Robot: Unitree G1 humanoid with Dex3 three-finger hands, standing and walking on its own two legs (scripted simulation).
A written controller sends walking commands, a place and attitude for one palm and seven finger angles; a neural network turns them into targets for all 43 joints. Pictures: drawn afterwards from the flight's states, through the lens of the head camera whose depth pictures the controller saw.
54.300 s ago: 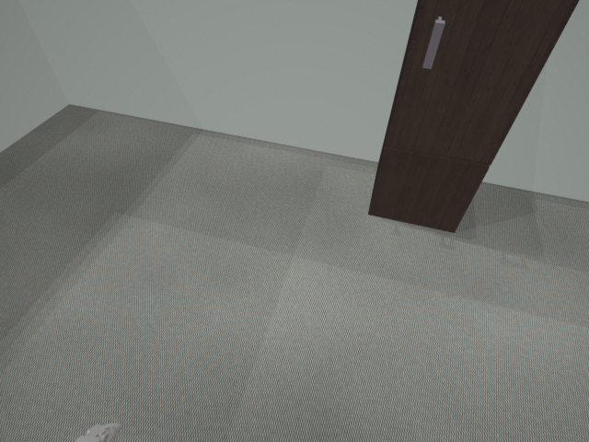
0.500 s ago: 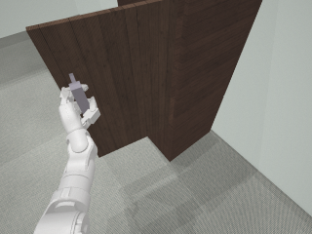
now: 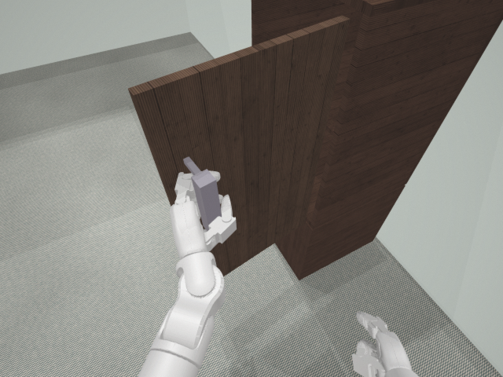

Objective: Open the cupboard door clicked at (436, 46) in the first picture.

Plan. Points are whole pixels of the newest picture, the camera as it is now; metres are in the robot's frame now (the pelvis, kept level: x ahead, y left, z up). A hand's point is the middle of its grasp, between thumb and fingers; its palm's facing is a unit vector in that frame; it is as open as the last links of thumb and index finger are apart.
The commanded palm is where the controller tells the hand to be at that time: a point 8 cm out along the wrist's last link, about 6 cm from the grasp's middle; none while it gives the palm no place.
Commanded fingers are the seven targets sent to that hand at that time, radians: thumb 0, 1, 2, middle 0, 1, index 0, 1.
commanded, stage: open thumb and fingers to let go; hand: left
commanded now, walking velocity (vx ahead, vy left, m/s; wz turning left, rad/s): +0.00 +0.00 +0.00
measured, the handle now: (201, 196) +0.38 +0.11 +0.09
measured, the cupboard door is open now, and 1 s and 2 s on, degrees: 98 98 99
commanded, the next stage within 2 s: slide the hand sideways off the handle in 0.84 s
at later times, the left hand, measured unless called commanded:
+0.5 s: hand (225, 215) +0.34 +0.07 +0.09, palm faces +0.35 -0.94 -0.01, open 12.0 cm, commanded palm +0.30 +0.11 +0.08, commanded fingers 0.00 -0.50 0.30 -0.28 -1.05 -0.28 -1.05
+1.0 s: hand (222, 218) +0.33 +0.07 +0.09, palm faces +0.25 -0.97 -0.03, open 14.9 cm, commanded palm +0.30 +0.11 +0.08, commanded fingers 0.00 -0.50 0.30 -0.15 -0.30 -0.15 -0.30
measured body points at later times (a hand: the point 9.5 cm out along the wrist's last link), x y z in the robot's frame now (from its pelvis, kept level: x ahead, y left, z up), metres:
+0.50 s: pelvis -0.04 -0.01 +0.00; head -0.02 -0.03 +0.45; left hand +0.31 +0.12 +0.09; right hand +0.07 -0.25 -0.13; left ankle -0.03 +0.13 -0.71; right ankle -0.03 -0.11 -0.71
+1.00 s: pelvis -0.05 +0.01 +0.00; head -0.02 +0.00 +0.44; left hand +0.31 +0.12 +0.09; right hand +0.08 -0.22 -0.12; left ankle -0.03 +0.13 -0.71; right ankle -0.03 -0.11 -0.71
